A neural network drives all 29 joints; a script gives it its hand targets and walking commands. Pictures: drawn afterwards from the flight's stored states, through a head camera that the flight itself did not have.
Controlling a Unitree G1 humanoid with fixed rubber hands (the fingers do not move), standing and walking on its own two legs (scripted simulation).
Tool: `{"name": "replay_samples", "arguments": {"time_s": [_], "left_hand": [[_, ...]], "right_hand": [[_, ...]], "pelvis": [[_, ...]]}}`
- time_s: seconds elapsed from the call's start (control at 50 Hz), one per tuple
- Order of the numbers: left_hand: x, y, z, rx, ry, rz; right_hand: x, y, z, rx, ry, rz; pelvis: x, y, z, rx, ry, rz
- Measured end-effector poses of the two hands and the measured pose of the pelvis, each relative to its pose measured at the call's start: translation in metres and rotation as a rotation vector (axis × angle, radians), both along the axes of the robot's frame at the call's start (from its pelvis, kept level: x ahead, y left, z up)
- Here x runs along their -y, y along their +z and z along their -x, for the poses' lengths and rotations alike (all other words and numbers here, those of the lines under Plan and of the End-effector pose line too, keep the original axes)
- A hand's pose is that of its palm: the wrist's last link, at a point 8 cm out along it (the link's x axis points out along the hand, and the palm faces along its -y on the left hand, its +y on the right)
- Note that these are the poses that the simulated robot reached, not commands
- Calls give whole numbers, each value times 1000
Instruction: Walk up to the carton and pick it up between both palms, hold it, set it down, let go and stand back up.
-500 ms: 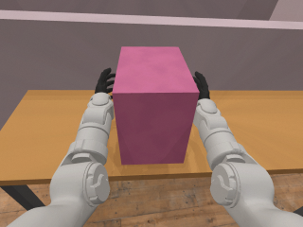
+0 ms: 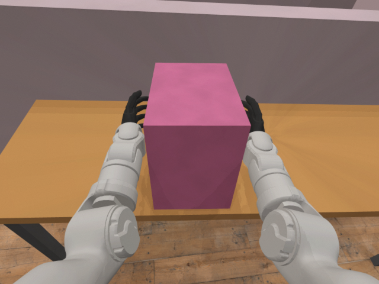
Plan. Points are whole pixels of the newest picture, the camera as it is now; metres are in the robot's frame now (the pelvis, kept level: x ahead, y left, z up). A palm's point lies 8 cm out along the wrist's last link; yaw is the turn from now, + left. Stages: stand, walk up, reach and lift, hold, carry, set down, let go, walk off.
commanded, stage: set down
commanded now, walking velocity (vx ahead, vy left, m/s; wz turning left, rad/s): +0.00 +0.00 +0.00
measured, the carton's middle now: (191, 133) +0.45 +0.05 +0.08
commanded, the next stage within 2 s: none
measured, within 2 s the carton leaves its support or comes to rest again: rests again in 0.80 s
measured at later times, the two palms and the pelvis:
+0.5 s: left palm (132, 129) +0.41 +0.18 +0.11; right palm (253, 138) +0.43 -0.09 +0.11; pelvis +0.00 +0.00 +0.00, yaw +0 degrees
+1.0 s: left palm (131, 131) +0.41 +0.18 +0.11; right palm (253, 140) +0.42 -0.09 +0.10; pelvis +0.00 +0.00 +0.00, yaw +0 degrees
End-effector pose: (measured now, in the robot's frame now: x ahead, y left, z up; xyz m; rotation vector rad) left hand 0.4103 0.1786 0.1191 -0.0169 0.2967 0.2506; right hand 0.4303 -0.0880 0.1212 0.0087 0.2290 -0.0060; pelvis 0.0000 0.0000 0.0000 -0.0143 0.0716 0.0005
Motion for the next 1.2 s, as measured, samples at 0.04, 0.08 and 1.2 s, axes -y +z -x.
{"name": "replay_samples", "arguments": {"time_s": [0.04, 0.08, 1.2], "left_hand": [[0, -4, 0, -4, 0, -1], [0, -5, -1, 6, 5, 6], [0, -15, 5, 41, -6, 18]], "right_hand": [[0, -4, 0, -3, 1, 3], [0, -6, 0, 4, 2, 0], [3, -18, 9, 50, 8, -4]], "pelvis": [[0, 0, -1, -6, -1, 0], [-1, 0, -1, -13, -3, 0], [-5, 0, 0, 15, -2, -9]]}}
